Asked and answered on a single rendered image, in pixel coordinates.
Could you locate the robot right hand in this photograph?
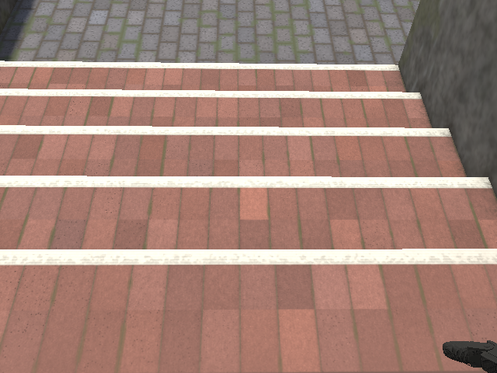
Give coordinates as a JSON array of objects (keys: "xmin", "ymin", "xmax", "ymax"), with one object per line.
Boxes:
[{"xmin": 443, "ymin": 340, "xmax": 497, "ymax": 373}]

